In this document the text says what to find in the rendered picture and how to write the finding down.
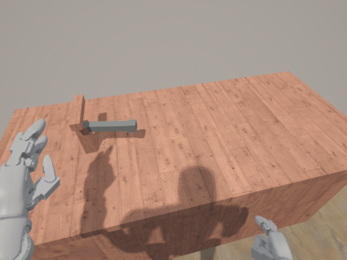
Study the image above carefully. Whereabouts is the robot right hand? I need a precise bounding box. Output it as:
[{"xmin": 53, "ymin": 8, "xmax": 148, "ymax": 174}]
[{"xmin": 251, "ymin": 215, "xmax": 293, "ymax": 260}]

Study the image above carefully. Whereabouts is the tap lever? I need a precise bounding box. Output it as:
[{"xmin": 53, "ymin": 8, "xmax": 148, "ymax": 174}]
[{"xmin": 82, "ymin": 119, "xmax": 137, "ymax": 132}]

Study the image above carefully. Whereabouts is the robot left forearm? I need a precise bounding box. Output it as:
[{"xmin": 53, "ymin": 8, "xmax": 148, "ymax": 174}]
[{"xmin": 0, "ymin": 216, "xmax": 34, "ymax": 260}]

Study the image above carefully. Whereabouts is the counter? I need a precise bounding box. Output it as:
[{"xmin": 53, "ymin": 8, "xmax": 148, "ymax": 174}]
[{"xmin": 0, "ymin": 71, "xmax": 347, "ymax": 260}]

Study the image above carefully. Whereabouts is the robot left hand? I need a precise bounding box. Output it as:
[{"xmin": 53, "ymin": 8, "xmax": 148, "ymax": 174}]
[{"xmin": 0, "ymin": 118, "xmax": 60, "ymax": 219}]

